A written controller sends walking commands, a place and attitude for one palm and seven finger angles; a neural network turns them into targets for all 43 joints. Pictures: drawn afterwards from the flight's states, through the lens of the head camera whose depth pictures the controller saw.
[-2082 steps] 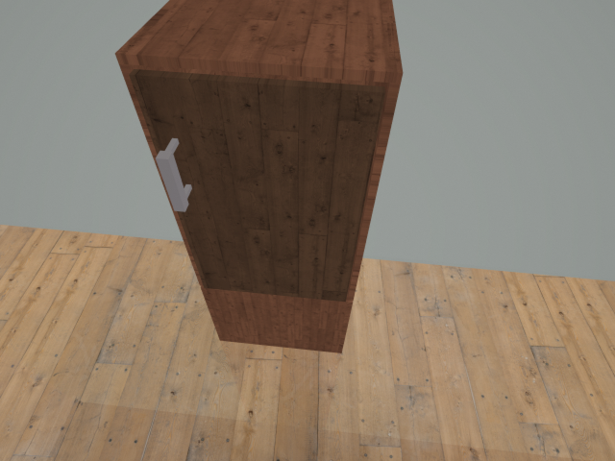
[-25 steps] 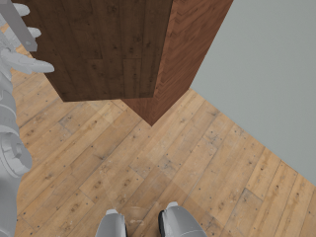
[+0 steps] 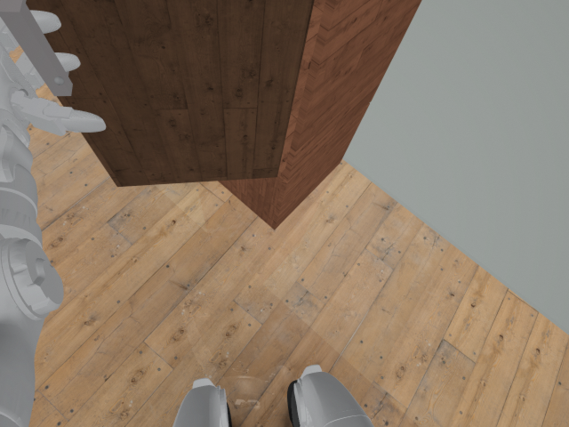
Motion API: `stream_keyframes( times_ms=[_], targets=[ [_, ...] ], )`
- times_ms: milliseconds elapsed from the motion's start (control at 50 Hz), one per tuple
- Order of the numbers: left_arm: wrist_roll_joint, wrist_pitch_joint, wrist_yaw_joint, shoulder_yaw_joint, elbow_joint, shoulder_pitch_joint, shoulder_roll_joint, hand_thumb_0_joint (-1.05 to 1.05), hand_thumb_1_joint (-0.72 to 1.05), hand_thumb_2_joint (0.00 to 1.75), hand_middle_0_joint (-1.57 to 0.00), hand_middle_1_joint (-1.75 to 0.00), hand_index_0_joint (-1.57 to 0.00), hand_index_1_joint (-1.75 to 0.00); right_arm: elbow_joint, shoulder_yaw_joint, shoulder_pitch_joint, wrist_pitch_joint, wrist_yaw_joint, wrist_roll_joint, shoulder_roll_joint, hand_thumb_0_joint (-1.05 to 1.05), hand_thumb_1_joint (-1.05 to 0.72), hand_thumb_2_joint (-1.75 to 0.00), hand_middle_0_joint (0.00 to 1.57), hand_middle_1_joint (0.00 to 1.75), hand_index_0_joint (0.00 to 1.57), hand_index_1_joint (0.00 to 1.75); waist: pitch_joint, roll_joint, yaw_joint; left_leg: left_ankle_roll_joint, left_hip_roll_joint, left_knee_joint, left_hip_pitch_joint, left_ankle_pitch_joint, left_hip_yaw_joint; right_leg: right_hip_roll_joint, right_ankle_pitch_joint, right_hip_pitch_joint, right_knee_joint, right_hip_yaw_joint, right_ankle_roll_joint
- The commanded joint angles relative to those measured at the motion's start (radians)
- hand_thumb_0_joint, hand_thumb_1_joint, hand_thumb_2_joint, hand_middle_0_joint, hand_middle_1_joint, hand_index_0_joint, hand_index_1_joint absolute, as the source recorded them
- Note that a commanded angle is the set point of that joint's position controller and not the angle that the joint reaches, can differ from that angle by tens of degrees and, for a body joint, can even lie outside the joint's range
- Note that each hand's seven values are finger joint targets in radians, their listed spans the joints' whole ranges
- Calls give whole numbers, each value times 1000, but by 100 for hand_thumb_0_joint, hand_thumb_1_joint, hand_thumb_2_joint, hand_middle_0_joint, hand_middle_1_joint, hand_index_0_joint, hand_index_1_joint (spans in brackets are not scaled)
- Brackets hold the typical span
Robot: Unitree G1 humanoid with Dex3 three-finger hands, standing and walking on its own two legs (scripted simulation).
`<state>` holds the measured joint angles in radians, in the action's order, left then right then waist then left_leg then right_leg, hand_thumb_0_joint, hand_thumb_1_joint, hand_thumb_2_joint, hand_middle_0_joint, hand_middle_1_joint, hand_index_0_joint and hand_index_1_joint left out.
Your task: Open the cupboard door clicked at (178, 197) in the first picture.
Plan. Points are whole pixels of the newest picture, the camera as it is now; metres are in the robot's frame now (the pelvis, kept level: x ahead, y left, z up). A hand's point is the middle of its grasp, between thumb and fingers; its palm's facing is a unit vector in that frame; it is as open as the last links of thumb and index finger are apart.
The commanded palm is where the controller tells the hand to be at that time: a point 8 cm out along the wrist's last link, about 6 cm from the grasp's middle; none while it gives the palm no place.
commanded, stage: close the thumb around the handle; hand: left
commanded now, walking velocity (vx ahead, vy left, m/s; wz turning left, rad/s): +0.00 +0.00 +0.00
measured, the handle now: (42, 41) +0.60 +0.24 +0.10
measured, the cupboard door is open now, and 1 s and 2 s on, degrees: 49 53 99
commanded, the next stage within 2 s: pull the door open along its arc in 0.66 s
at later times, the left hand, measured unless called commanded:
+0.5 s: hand (59, 81) +0.54 +0.22 +0.09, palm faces +0.05 -1.00 +0.00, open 6.8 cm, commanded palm +0.52 +0.25 +0.09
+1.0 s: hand (62, 93) +0.53 +0.21 +0.09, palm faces +0.04 -1.00 +0.00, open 5.7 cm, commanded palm +0.48 +0.25 +0.09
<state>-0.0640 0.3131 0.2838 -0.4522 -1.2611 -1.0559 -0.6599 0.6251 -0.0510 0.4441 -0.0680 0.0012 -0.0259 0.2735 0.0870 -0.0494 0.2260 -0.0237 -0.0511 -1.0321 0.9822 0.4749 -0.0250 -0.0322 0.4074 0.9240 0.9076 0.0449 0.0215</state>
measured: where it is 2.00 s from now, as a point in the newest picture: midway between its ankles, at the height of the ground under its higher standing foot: outside the picture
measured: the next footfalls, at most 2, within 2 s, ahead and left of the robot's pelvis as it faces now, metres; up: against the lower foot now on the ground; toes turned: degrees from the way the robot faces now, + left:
none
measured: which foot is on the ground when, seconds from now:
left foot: down 0.00-1.00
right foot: down 0.00-1.00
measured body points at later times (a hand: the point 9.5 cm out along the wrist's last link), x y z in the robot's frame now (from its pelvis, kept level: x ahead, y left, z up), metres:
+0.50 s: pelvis +0.00 +0.00 +0.00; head +0.15 +0.02 +0.42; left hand +0.54 +0.27 +0.10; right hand -0.04 -0.26 -0.10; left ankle -0.01 +0.10 -0.67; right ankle +0.00 -0.14 -0.67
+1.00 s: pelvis +0.01 -0.01 +0.01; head +0.15 +0.01 +0.43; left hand +0.52 +0.27 +0.09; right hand -0.02 -0.27 -0.10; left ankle -0.01 +0.10 -0.67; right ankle +0.00 -0.14 -0.67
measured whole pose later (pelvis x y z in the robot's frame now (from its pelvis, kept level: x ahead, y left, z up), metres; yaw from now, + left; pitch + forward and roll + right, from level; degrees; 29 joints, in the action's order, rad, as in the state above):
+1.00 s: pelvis +0.01 -0.01 +0.01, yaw -1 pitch +23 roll -4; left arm -0.11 0.33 0.30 -0.48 -1.15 -0.91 -0.61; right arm 0.60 -0.04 0.44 -0.09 0.00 -0.01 0.28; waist 0.10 -0.05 0.20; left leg -0.02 -0.06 -1.00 0.92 0.48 -0.01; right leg -0.04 0.41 0.88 0.89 0.03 0.01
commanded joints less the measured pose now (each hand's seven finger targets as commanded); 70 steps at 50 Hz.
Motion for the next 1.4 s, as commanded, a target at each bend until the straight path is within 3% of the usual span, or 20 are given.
stream_keyframes(
  times_ms=[0, 60, 80, 160, 320, 360, 440, 460, 520, 600, 660, 740, 760, 940, 1140, 1160, 1200, 1300, 1340, 1380],
  targets=[
    [-5, 60, -2, -34, 182, -423, -280, 0, -33, 37, -31, -122, -31, -122, -15, 66, 219, 6, 14, -6, 201, 0, -90, -90, 20, 30, 20, 30, 491, -147, 11, 4, 9, 94, -438, -486, -52, -38, -327, -148, -67, 13, -31],
    [-3, 63, 3, -16, 201, -441, -270, 0, -16, 44, -32, -124, -32, -124, -16, 66, 214, 6, 14, -5, 198, 0, -90, -90, 20, 30, 20, 30, 498, -192, 17, 7, 7, 90, -461, -511, -51, -37, -340, -130, -64, 12, -32],
    [-4, 60, 5, -10, 187, -441, -259, 0, -11, 47, -33, -124, -33, -124, -14, 65, 218, 6, 14, -6, 198, 0, -90, -90, 20, 30, 20, 30, 490, -160, 20, 4, 9, 87, -447, -501, -51, -38, -340, -137, -66, 12, -30],
    [-13, 67, 10, -27, 225, -440, -273, 0, 12, 56, -34, -127, -34, -127, -20, 68, 218, 5, 14, -6, 198, 0, -90, -90, 20, 30, 20, 30, 537, -191, 12, 7, 8, 85, -479, -541, -50, -39, -372, -154, -62, 10, -31],
    [-18, 53, 8, -8, 205, -434, -247, 0, 56, 76, -38, -131, -38, -131, -16, 67, 213, 3, 14, -4, 198, 0, -90, -90, 20, 30, 20, 30, 478, -161, 22, 4, 8, 95, -449, -495, -48, -39, -341, -143, -74, 14, -28],
    [-14, 65, 7, -33, 231, -425, -277, 0, 68, 80, -38, -133, -38, -133, -19, 69, 216, 4, 15, -6, 201, 0, -90, -90, 20, 30, 20, 30, 534, -173, 7, 7, 8, 91, -481, -536, -53, -39, -364, -157, -65, 12, -31],
    [-23, 72, 7, -15, 258, -420, -236, 0, 90, 90, -40, -135, -40, -135, -17, 72, 219, 5, 12, -7, 196, 0, -90, -90, 20, 30, 20, 30, 530, -183, 8, 10, 5, 92, -512, -572, -56, -43, -377, -151, -67, 17, -34],
    [-24, 76, 7, -33, 276, -412, -257, 0, 90, 90, -40, -135, -40, -135, -19, 74, 217, 4, 10, -6, 197, 0, -90, -90, 20, 30, 20, 30, 566, -196, -6, 13, 6, 90, -517, -584, -53, -42, -391, -170, -64, 13, -33],
    [-21, 67, 4, 0, 245, -417, -219, 0, 90, 90, -40, -135, -40, -135, -15, 73, 208, 2, 9, -2, 193, 0, -90, -90, 20, 30, 20, 30, 494, -166, 11, 8, 8, 98, -477, -528, -49, -43, -365, -158, -73, 15, -30],
    [-16, 71, -4, -7, 229, -425, -230, 0, 90, 90, -40, -135, -40, -135, -9, 72, 209, 5, 11, -3, 193, 0, -90, -90, 20, 30, 20, 30, 492, -155, 14, 6, 11, 96, -464, -520, -49, -41, -370, -167, -73, 11, -30],
    [-8, 87, -5, -4, 270, -420, -232, 0, 90, 90, -40, -135, -40, -135, -12, 75, 210, 4, 10, -5, 189, 0, -90, -90, 20, 30, 20, 30, 545, -217, 1, 14, 9, 91, -517, -587, -53, -38, -395, -160, -62, 11, -34],
    [-17, 90, -3, -6, 262, -404, -222, 0, 90, 90, -40, -135, -40, -135, -14, 75, 209, 2, 9, -5, 191, 0, -90, -90, 20, 30, 20, 30, 522, -162, 7, 8, 9, 92, -497, -575, -53, -43, -401, -175, -66, 10, -34],
    [-8, 88, -4, -52, 239, -419, -300, 0, 90, 90, -40, -135, -40, -135, -7, 73, 202, 0, 13, -2, 199, 0, -90, -90, 20, 30, 20, 30, 506, -169, 4, 6, 9, 87, -465, -548, -45, -39, -401, -180, -68, 2, -30],
    [-56, 82, 31, -52, 329, -146, -232, 0, 90, 90, -40, -135, -40, -135, -68, 81, 168, -8, 8, 12, 187, 0, -90, -90, 20, 30, 20, 30, 538, -131, -68, 1, 19, 119, -461, -572, -16, -41, -464, -299, -70, 3, -34],
    [-154, 39, 9, -18, 639, 335, -48, 0, 90, 90, -40, -135, -40, -135, -161, 103, 49, -1, -8, 44, 158, 0, -90, -90, 20, 30, 20, 30, 483, -48, -165, -1, 34, 191, -431, -586, 29, -28, -552, -470, -95, 3, -33],
    [-207, 33, -106, -116, 703, 359, -13, 0, 90, 90, -40, -135, -40, -135, -169, 104, 22, 12, -10, 41, 126, 0, -90, -90, 20, 30, 20, 30, 461, -35, -224, 12, 39, 199, -404, -576, 33, -28, -537, -473, -104, 15, -28],
    [-193, 10, -252, -62, 741, 472, 120, 0, 90, 90, -40, -135, -40, -135, -166, 106, -10, 31, -22, 38, 114, 0, -90, -90, 20, 30, 20, 30, 391, 12, -214, 23, 41, 223, -381, -515, 41, -26, -497, -471, -112, 25, -25],
    [-80, 10, -521, 12, 963, 588, 269, 0, 90, 90, -40, -135, -40, -135, -164, 107, -69, 43, -34, 11, 81, 0, -90, -90, 20, 30, 20, 30, 407, -8, -236, 35, 41, 237, -420, -548, 50, -11, -526, -522, -97, 16, -38],
    [-23, 2, -617, 63, 999, 618, 322, 0, 90, 90, -40, -135, -40, -135, -163, 108, -92, 37, -33, -4, 76, 0, -90, -90, 20, 30, 20, 30, 382, 51, -229, 35, 38, 240, -417, -518, 43, -9, -501, -524, -102, 16, -41],
    [17, -6, -693, 115, 1029, 621, 390, 0, 90, 90, -40, -135, -40, -135, -163, 107, -125, 34, -29, -13, 64, 0, -90, -90, 20, 30, 20, 30, 361, 47, -228, 36, 43, 252, -423, -468, 46, 1, -474, -528, -114, 12, -41]
  ],
)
